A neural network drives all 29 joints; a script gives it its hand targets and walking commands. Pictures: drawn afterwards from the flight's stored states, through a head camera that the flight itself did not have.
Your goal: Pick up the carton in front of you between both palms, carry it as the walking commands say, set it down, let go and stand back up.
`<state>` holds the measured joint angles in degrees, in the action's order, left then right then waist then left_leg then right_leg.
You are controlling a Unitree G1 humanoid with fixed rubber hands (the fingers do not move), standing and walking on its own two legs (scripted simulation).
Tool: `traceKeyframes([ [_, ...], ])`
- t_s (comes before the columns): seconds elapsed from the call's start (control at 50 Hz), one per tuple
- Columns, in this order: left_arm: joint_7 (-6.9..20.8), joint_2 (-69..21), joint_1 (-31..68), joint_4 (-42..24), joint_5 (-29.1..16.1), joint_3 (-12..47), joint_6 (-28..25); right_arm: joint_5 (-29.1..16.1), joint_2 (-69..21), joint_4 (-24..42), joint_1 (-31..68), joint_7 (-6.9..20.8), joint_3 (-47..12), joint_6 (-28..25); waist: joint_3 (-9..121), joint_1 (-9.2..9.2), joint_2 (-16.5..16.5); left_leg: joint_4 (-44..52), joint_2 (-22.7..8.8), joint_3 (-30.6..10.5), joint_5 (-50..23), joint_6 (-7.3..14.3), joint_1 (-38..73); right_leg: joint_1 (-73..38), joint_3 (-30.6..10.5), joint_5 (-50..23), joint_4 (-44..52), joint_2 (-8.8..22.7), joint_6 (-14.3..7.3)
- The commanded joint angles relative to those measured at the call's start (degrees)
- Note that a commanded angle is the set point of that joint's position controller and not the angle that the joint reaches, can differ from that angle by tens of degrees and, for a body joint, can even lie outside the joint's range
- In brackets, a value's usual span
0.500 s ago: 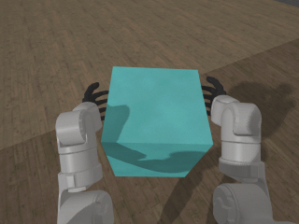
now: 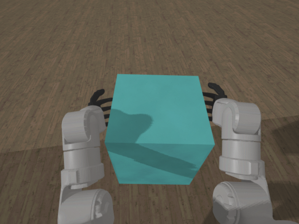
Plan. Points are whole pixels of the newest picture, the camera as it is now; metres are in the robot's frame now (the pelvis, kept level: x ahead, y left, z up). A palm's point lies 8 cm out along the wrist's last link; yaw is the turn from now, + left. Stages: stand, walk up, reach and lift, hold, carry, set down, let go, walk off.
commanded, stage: carry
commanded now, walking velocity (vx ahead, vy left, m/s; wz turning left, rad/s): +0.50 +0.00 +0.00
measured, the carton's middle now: (156, 133) +0.36 +0.03 +0.08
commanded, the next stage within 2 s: none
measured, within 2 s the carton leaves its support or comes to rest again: neither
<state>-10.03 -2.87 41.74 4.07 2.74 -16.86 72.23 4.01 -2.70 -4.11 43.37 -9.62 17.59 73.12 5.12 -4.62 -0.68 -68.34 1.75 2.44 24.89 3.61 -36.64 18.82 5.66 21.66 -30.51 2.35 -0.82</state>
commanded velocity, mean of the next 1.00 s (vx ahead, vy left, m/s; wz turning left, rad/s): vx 0.50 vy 0.00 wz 0.00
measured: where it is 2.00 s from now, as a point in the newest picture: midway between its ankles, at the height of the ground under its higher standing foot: (160, 111)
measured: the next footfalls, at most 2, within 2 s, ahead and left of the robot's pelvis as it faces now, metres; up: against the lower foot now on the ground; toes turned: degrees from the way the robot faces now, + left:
left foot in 0.20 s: +0.28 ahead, +0.11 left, +0.03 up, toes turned +7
right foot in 0.58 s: +0.56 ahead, -0.09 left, +0.05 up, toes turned -4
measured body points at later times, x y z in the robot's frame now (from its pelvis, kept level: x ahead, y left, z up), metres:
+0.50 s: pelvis +0.30 +0.02 +0.02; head +0.33 +0.03 +0.47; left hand +0.69 +0.16 +0.18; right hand +0.67 -0.15 +0.18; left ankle +0.23 +0.10 -0.71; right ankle +0.42 -0.10 -0.65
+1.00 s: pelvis +0.62 +0.02 +0.05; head +0.62 +0.02 +0.50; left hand +0.98 +0.19 +0.22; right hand +1.00 -0.12 +0.22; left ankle +0.76 +0.13 -0.65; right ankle +0.52 -0.08 -0.69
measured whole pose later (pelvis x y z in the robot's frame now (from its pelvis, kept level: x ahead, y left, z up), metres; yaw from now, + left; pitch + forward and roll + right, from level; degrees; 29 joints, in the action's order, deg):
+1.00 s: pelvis +0.62 +0.02 +0.05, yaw +1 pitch +5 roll +0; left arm -10.5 -2.9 44.4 1.9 2.6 -15.6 72.2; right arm 4.9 -2.6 1.6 42.5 -8.8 17.7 74.0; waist 5.2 -2.7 0.2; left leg -42.2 -2.7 6.1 14.4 3.1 -39.7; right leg 7.8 5.3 27.2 -25.1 0.9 -0.1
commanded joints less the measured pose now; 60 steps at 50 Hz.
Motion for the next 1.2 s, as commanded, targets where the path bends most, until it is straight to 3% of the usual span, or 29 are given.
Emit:
traceKeyframes([
  [0.0,8.3,-54.5,48.0,-8.9,-24.2,35.5,-1.6,-13.8,-50.6,3.6,38.5,3.2,-30.6,-1.7,19.7,0.58,9.4,6.0,-2.3,-0.2,-2.0,-0.7,-13.2,-27.6,-18.6,-15.3,10.4,13.9,-10.5],
  [0.1,7.7,-50.3,42.7,-6.7,-23.1,34.3,-0.6,-11.8,-46.2,2.2,33.6,2.4,-30.1,-0.7,17.5,0.59,10.5,25.6,0.1,6.5,-5.8,0.0,0.3,-21.8,-8.1,-26.2,9.0,11.3,-7.4],
  [0.16,7.6,-49.7,41.0,-4.8,-21.7,33.6,0.2,-12.6,-46.3,0.1,32.5,3.1,-30.1,-0.2,23.1,6.84,9.5,36.0,5.5,12.3,-10.6,2.4,27.2,-13.5,1.0,-48.0,-8.3,8.9,-2.8],
  [0.18,7.4,-49.1,41.0,-4.4,-20.8,33.4,0.3,-13.2,-46.5,-0.2,31.8,3.4,-30.0,-0.2,28.1,9.94,4.3,36.8,-0.6,4.2,-7.2,3.8,42.2,-4.1,1.6,-34.8,-19.8,8.3,-0.5],
  [0.2,7.3,-49.9,39.9,-4.2,-19.8,32.3,0.6,-13.5,-45.7,-0.3,32.5,3.5,-30.2,-0.4,31.6,9.84,-13.0,42.9,-19.1,-30.7,0.2,12.1,54.2,14.9,-0.1,-9.1,-36.7,0.2,2.5],
  [0.22,7.1,-49.0,41.7,-4.7,-18.5,32.1,0.6,-14.6,-48.7,-0.2,33.6,4.0,-31.0,-0.7,28.8,10.63,-15.3,48.8,-20.7,-43.3,-10.7,15.9,55.1,25.1,-4.8,8.4,-46.9,-5.1,2.1],
  [0.26,6.6,-51.4,42.7,-5.2,-17.2,31.7,0.0,-19.4,-53.6,6.5,41.0,5.3,-35.2,-1.4,23.6,9.82,-2.9,41.9,-19.6,-30.8,-26.8,14.8,49.5,31.3,-7.0,6.5,-54.2,-0.9,-0.4],
  [0.28,6.5,-52.3,41.8,-5.1,-16.3,31.3,-0.3,-21.8,-55.9,8.7,44.7,6.1,-37.1,-1.9,22.8,9.1,0.1,42.0,-18.1,-26.2,-26.8,12.2,46.2,30.6,-7.6,4.5,-51.1,0.3,-0.9],
  [0.32,6.1,-52.5,39.9,-5.6,-14.6,31.2,-1.0,-24.8,-58.0,11.8,47.4,6.8,-39.4,-2.8,23.4,7.17,-2.7,43.9,-16.2,-20.5,-21.1,9.1,42.6,27.5,-7.5,2.1,-44.6,1.4,-1.0],
  [0.36,5.6,-51.2,38.1,-6.4,-13.0,31.6,-1.6,-26.0,-57.6,12.9,46.3,7.2,-40.1,-3.4,23.4,7.38,-4.9,44.9,-15.7,-17.9,-21.5,9.6,42.6,28.0,-5.7,1.3,-40.7,1.1,-0.8],
  [0.42,4.8,-48.5,36.3,-7.8,-11.7,32.2,-1.6,-26.4,-54.7,13.7,44.0,7.1,-40.1,-3.3,21.6,8.18,-5.2,46.4,-15.0,-12.9,-24.2,10.3,42.5,28.2,-3.7,-1.4,-28.0,1.5,-0.2],
  [0.5,4.7,-45.8,34.4,-6.5,-12.0,32.6,-0.1,-24.2,-50.6,10.9,40.0,6.5,-38.5,-1.9,19.0,8.04,-7.3,45.8,-12.2,-4.7,-32.9,6.9,38.2,16.0,2.7,-9.0,-9.0,-2.4,-1.1],
  [0.54,5.0,-45.2,33.8,-4.8,-12.5,32.4,0.8,-22.5,-49.0,8.9,38.1,6.2,-37.0,-1.2,20.6,4.7,-8.1,38.3,-12.0,-0.6,-46.3,4.4,36.1,4.0,6.7,-10.7,-3.5,-6.1,-2.5],
  [0.56,5.1,-44.9,33.7,-3.4,-12.9,32.1,1.0,-21.6,-48.4,7.9,36.8,6.0,-36.4,-0.8,23.8,2.16,-5.3,29.0,-10.1,3.4,-51.0,1.9,32.3,-8.5,8.0,-10.9,-0.1,-7.7,-3.5],
  [0.58,5.4,-45.1,32.3,-2.4,-13.6,31.9,1.2,-20.7,-47.3,7.6,37.4,5.8,-35.5,-0.4,28.7,-1.15,-1.9,17.9,-8.8,3.7,-38.4,-0.1,23.0,-23.4,-0.3,-5.6,-1.5,-1.8,-4.7],
  [0.6,5.4,-44.3,33.8,-2.0,-13.6,31.7,1.0,-19.9,-47.9,7.1,36.2,5.6,-34.5,0.1,33.5,0.09,14.9,0.4,-1.0,2.7,-17.3,-2.7,4.7,-35.4,-33.9,-0.4,4.7,15.2,-13.3],
  [0.62,5.7,-46.8,34.0,-1.4,-14.8,31.8,1.1,-19.0,-47.1,7.0,38.5,5.4,-33.5,0.4,29.3,-1.1,17.9,-9.2,3.6,-1.3,3.4,-2.3,-6.2,-36.3,-44.2,-10.4,10.0,16.4,-16.5],
  [0.66,6.9,-51.8,40.1,-5.7,-19.2,34.9,0.8,-17.6,-49.6,6.4,38.8,5.1,-32.2,-0.1,25.9,-0.52,4.6,-15.9,-1.0,-4.3,1.9,-0.6,-11.7,-32.0,-33.0,-22.4,4.4,15.5,-15.4],
  [0.68,7.6,-54.5,43.4,-7.8,-21.4,36.2,0.3,-16.9,-50.8,6.8,39.1,5.0,-31.7,-0.5,24.3,0.34,2.2,-12.9,-2.9,-4.5,0.1,-0.2,-11.5,-28.3,-29.0,-22.0,4.8,14.4,-13.4],
  [0.72,8.4,-57.3,47.3,-10.0,-24.2,37.9,-0.7,-15.6,-51.3,7.8,39.7,4.6,-31.6,-1.3,24.3,1.75,4.4,-8.2,-4.3,-4.0,-2.3,-0.2,-9.2,-24.2,-24.4,-15.3,7.1,12.9,-11.1],
  [0.86,7.8,-51.7,41.8,-8.7,-22.9,36.3,-0.3,-14.1,-47.1,8.2,36.0,3.6,-33.3,-0.8,20.6,0.72,6.6,11.0,-6.1,0.3,-8.9,-1.9,-10.9,-22.9,-14.1,-17.1,10.8,11.5,-12.3],
  [0.94,7.4,-49.2,38.0,-4.7,-19.7,34.2,0.9,-14.9,-46.8,4.7,34.6,4.5,-33.2,0.6,16.6,0.6,8.7,26.4,-2.9,6.3,-11.6,-0.7,-1.7,-20.7,-7.6,-26.5,10.4,9.5,-9.0],
  [1.0,7.1,-49.2,37.5,-2.5,-18.1,32.9,1.3,-16.3,-48.0,1.9,35.1,5.2,-32.7,0.7,20.2,5.71,9.0,36.3,3.0,12.8,-12.3,1.0,20.0,-16.1,0.0,-44.4,-4.5,7.3,-4.4],
  [1.02,7.0,-48.9,37.6,-1.7,-17.3,32.6,1.4,-16.6,-48.0,0.5,34.2,5.4,-32.2,0.5,25.9,8.7,4.5,36.2,-1.0,6.2,-9.5,2.4,36.5,-7.4,1.3,-35.7,-16.0,5.9,-1.7],
  [1.04,6.8,-49.6,36.7,-1.5,-16.8,31.6,1.5,-16.6,-46.9,0.2,34.5,5.3,-31.5,0.1,31.2,9.19,-11.9,42.4,-18.5,-26.6,2.4,10.3,50.0,10.9,0.0,-16.3,-33.9,-0.5,1.5],
  [1.06,6.7,-49.5,39.0,-2.0,-16.1,31.4,1.4,-17.0,-49.3,-0.1,35.3,5.4,-31.8,-0.4,28.9,10.15,-18.0,49.8,-21.5,-42.2,-6.8,13.8,53.0,23.2,-4.6,7.1,-44.5,-7.0,1.2],
  [1.1,6.4,-52.7,41.1,-3.0,-16.1,31.4,0.5,-20.6,-54.1,5.9,41.9,6.3,-34.4,-1.2,25.1,9.22,-4.4,43.5,-20.8,-31.1,-20.0,13.2,48.0,28.8,-7.3,5.7,-52.9,-2.0,-1.4],
  [1.12,6.3,-54.0,40.9,-3.2,-15.9,31.3,0.1,-22.5,-56.2,8.4,45.6,6.7,-36.0,-1.8,23.8,8.51,-0.8,43.4,-19.5,-25.9,-21.6,11.0,44.0,28.1,-8.0,3.3,-49.9,-0.2,-1.8],
  [1.18,6.0,-54.7,40.1,-4.9,-15.0,32.3,-1.1,-25.4,-58.3,12.2,48.6,7.3,-38.3,-3.2,24.5,6.51,-4.6,46.1,-17.1,-18.0,-17.2,8.5,40.0,24.8,-6.7,0.1,-42.6,1.1,-1.6],
])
